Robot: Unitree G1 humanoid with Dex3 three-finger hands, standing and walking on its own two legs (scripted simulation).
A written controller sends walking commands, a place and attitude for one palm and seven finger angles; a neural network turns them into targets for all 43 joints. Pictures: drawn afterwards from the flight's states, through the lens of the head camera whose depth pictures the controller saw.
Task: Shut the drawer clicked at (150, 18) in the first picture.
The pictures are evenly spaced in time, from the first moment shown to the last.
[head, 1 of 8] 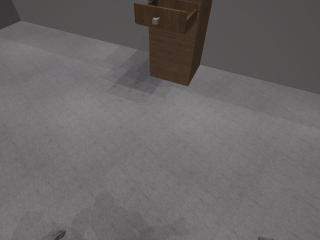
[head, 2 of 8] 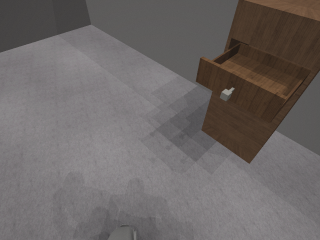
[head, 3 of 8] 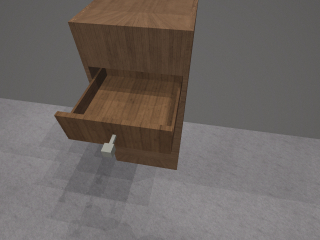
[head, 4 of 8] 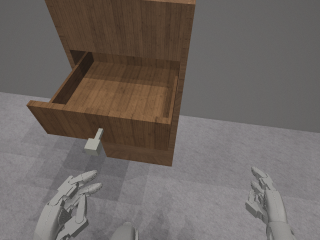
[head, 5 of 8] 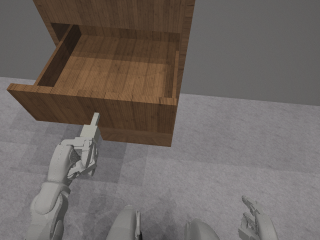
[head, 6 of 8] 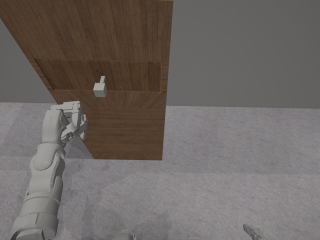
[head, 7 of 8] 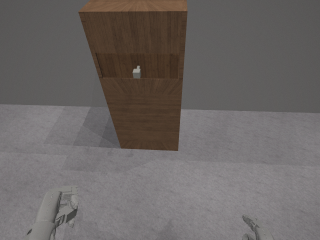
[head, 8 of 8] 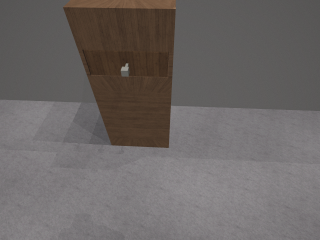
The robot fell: no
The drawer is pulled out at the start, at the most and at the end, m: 0.28 0.28 0.00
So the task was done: yes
